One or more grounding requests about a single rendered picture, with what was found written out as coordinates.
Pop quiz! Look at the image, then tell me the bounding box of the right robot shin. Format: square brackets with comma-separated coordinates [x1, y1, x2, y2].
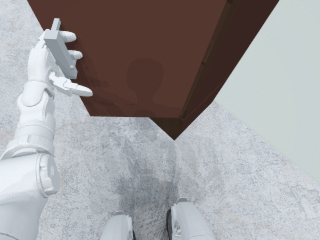
[171, 197, 188, 240]

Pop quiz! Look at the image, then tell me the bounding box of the robot left thigh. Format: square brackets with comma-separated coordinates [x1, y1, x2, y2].
[100, 214, 133, 240]

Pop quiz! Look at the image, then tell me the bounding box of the handle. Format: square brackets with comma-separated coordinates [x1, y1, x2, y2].
[43, 18, 78, 79]

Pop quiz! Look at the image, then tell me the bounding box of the left robot upper arm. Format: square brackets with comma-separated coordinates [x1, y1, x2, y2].
[0, 153, 61, 240]

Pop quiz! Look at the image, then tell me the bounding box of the cupboard door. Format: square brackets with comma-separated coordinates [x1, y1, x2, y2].
[27, 0, 227, 118]

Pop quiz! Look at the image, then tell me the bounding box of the robot left hand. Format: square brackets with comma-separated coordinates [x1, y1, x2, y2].
[27, 29, 93, 97]

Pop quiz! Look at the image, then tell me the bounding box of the robot left forearm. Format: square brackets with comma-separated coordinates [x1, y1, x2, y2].
[0, 81, 56, 160]

